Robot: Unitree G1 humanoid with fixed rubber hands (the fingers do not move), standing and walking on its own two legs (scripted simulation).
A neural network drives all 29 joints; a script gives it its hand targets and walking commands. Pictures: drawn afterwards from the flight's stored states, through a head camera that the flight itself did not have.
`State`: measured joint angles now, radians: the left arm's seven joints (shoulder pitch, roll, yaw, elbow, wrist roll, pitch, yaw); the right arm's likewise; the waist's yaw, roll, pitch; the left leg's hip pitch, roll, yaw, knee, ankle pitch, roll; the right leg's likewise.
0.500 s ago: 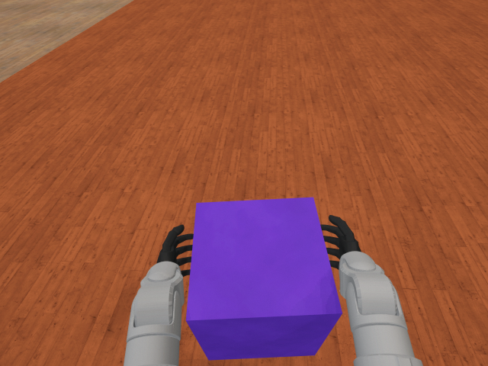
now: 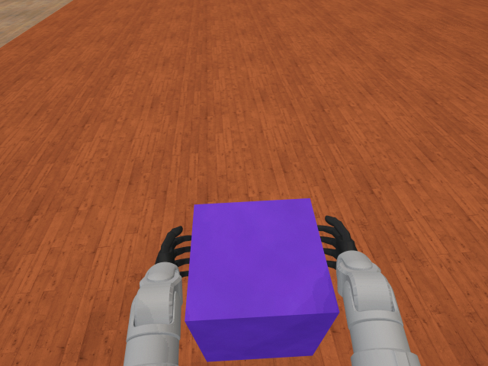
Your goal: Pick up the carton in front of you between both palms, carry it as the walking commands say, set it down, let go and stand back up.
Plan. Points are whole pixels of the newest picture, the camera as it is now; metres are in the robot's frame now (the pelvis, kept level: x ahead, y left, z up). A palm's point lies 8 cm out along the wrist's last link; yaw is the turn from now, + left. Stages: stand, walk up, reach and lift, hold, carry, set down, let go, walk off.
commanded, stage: hold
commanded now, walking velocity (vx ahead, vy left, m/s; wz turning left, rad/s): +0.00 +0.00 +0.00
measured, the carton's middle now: (256, 283) +0.30 -0.01 -0.04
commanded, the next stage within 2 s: set down in 0.46 s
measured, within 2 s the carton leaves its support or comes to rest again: neither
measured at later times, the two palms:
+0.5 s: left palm (154, 260) +0.30 +0.17 +0.05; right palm (333, 254) +0.29 -0.13 +0.06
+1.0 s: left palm (170, 283) +0.35 +0.17 -0.11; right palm (309, 273) +0.34 -0.13 -0.09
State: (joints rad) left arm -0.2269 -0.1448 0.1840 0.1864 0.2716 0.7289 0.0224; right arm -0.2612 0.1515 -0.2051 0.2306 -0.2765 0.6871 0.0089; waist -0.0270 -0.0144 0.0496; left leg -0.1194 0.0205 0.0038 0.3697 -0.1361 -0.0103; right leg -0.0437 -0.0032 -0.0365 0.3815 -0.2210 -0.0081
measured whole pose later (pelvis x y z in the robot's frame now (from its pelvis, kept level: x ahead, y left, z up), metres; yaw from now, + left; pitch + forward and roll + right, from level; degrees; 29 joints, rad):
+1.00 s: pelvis -0.02 +0.01 -0.04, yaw -2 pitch +17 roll -1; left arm -0.53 -0.11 0.45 0.54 0.35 0.23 -0.05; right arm -0.53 0.24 -0.44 0.51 -0.37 0.21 -0.04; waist 0.01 -0.03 0.08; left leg -0.80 -0.03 -0.06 0.75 -0.24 -0.01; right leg -0.74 0.05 0.06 0.77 -0.32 0.01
